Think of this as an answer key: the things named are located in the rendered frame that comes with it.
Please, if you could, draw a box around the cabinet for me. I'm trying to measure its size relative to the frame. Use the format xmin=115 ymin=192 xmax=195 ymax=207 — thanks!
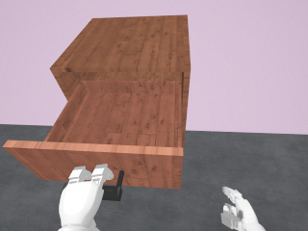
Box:
xmin=50 ymin=14 xmax=191 ymax=158

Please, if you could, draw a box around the handle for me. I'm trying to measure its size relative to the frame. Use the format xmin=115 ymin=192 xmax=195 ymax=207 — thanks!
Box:
xmin=60 ymin=170 xmax=124 ymax=201

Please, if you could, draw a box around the robot right hand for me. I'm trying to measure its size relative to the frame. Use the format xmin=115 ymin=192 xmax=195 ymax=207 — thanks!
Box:
xmin=220 ymin=186 xmax=259 ymax=231

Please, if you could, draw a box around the robot left hand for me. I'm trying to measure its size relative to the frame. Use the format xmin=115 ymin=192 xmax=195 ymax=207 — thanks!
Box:
xmin=59 ymin=164 xmax=114 ymax=231

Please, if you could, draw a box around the right robot forearm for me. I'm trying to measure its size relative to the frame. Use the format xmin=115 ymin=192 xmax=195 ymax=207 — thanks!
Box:
xmin=242 ymin=221 xmax=266 ymax=231

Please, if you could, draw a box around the drawer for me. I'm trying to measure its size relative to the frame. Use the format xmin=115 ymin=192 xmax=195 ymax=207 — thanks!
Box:
xmin=3 ymin=80 xmax=184 ymax=190

